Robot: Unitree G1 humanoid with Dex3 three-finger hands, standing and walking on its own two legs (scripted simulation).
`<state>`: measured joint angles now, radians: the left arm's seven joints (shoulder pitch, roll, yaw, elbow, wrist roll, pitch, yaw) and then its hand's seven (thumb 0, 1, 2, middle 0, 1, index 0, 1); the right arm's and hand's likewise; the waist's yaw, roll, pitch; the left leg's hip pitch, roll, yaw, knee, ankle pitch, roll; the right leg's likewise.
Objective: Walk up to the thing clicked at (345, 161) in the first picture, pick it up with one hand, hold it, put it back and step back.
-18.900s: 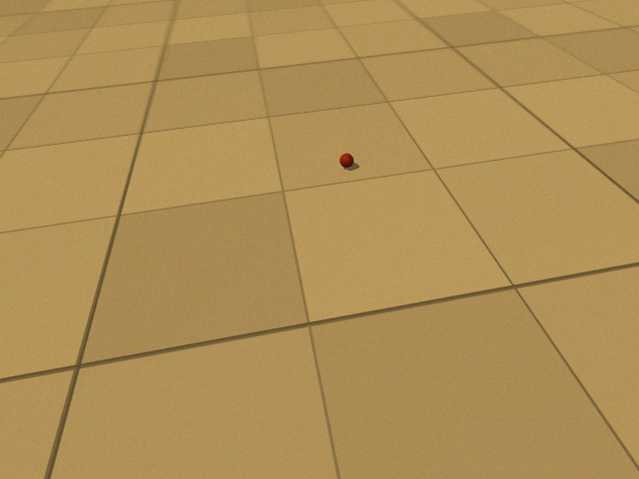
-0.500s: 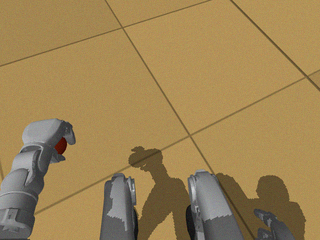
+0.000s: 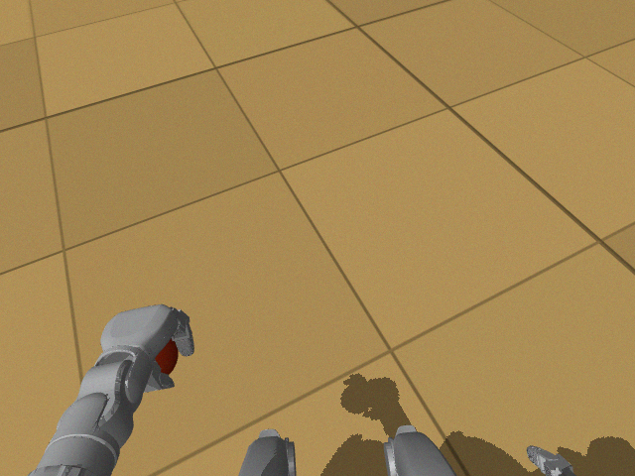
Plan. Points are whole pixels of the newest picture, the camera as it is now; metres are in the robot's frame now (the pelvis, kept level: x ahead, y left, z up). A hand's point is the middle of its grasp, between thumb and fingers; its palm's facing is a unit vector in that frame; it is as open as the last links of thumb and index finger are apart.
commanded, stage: lift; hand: left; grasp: from above
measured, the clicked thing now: (150, 356) +0.34 +0.27 -0.10
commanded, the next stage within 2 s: hold in 0.42 s
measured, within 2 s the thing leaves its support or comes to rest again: neither
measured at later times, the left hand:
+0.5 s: hand (151, 313) +0.36 +0.23 +0.01, palm faces -0.48 -0.10 -0.87, open 6.9 cm
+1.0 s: hand (146, 294) +0.36 +0.22 +0.05, palm faces -0.47 -0.08 -0.88, open 7.1 cm
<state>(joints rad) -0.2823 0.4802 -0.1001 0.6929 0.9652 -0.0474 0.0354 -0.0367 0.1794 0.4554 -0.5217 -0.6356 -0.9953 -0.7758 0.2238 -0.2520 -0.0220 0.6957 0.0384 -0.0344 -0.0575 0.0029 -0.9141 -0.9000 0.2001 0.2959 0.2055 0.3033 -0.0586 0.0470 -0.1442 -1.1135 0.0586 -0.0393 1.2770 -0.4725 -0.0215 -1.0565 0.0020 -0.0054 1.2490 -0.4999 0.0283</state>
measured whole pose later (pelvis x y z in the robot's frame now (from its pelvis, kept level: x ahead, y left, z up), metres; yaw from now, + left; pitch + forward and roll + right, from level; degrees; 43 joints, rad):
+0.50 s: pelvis +0.04 +0.00 +0.08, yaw +0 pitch +10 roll -1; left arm -0.31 0.39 -0.17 0.81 0.97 0.03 0.07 -0.03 0.16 0.48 -0.53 -0.63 -0.99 -0.78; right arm 0.27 -0.25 -0.04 0.73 0.04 -0.04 -0.04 0.00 -0.91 -0.90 0.20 0.30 0.20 0.30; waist -0.05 0.04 -0.09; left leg -0.65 0.05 0.02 0.84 -0.36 -0.01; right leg -0.62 -0.01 0.03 0.82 -0.38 0.03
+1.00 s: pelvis +0.06 +0.00 +0.10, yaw -1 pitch +6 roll +0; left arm -0.29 0.38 -0.19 0.74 0.99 0.02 0.01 -0.03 0.16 0.49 -0.54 -0.59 -0.97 -0.72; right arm 0.24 -0.26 -0.05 0.70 0.04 0.01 -0.03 0.00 -0.91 -0.89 0.20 0.30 0.20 0.30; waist -0.02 0.04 -0.06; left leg -0.45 0.04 0.03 0.66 -0.31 -0.01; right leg -0.43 -0.02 0.04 0.66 -0.33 0.03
